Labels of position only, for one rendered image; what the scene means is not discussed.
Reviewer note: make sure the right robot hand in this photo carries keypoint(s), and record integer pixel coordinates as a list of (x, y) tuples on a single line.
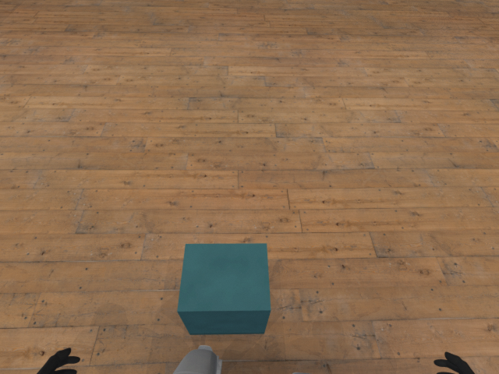
[(455, 363)]

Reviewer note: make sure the left robot hand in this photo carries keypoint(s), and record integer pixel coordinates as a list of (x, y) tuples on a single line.
[(59, 359)]

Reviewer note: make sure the carton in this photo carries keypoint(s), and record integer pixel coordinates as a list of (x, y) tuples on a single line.
[(225, 289)]

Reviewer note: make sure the robot left thigh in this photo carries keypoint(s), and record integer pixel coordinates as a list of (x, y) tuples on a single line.
[(200, 361)]

